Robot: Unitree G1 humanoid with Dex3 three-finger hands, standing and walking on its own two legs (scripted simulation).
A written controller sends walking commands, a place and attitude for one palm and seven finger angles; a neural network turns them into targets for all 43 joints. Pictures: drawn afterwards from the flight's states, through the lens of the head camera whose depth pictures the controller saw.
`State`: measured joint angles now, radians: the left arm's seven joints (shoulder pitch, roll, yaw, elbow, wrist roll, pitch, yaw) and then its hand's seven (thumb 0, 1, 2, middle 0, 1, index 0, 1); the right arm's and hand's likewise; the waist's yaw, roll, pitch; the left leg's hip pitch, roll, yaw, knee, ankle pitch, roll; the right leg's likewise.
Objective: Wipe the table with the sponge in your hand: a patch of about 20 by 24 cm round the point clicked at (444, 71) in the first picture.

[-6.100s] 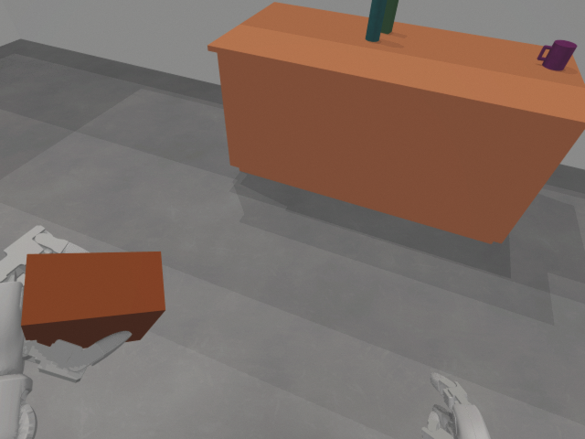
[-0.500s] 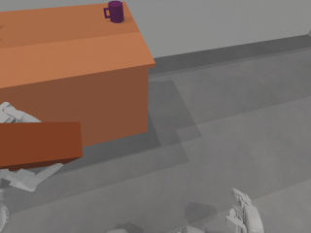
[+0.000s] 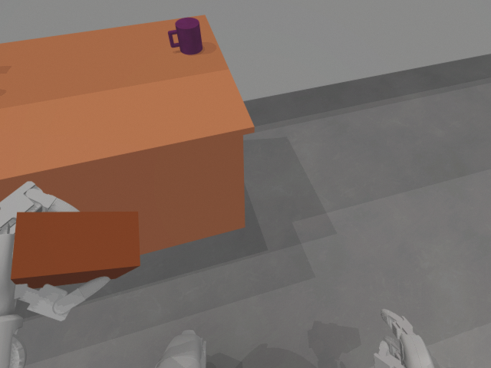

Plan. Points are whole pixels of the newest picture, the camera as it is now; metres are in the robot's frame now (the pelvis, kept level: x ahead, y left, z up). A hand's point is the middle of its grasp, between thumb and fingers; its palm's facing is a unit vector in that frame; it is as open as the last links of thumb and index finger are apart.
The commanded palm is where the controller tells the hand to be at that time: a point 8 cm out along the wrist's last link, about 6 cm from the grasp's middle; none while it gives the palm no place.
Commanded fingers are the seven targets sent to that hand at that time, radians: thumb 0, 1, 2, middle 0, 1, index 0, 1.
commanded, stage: take the last steps up to it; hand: left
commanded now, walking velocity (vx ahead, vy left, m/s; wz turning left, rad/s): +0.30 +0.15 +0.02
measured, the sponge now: (92, 251) +0.23 +0.20 +0.14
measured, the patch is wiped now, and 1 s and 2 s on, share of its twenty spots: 0.00 0.00 0.00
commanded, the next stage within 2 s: come to a stop and stand still in 1.26 s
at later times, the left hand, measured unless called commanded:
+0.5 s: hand (33, 174) +0.31 +0.28 +0.18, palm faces +0.38 -0.76 -0.53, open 10.3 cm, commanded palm +0.27 +0.33 +0.17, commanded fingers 0.00 0.10 1.30 -1.20 -1.60 -1.20 -1.60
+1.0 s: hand (5, 126) +0.40 +0.37 +0.17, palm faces +0.41 -0.79 -0.45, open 10.3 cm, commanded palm +0.34 +0.40 +0.17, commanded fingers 0.00 0.10 1.30 -1.20 -1.60 -1.20 -1.60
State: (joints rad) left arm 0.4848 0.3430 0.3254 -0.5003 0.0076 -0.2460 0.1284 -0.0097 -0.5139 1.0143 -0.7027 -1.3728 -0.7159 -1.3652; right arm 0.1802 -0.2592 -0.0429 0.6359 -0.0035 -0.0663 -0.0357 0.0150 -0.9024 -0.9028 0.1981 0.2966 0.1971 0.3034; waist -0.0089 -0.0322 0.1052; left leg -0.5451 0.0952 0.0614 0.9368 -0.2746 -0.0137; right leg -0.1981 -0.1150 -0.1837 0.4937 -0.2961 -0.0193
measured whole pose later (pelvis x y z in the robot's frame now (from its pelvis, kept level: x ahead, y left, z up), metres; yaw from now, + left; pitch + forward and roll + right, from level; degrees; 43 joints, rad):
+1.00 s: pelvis +0.17 +0.12 -0.01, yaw -1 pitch -1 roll +1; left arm 0.42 0.43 0.42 -0.48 -0.02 -0.26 0.15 -0.01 -0.52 1.02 -0.70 -1.38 -0.72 -1.37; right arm 0.19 -0.17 -0.03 0.59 0.01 -0.09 -0.04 0.01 -0.90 -0.90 0.19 0.30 0.19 0.30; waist -0.01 -0.04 0.06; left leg -0.32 0.04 0.14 0.56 -0.22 0.02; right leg -0.41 -0.07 -0.09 1.05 -0.52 0.02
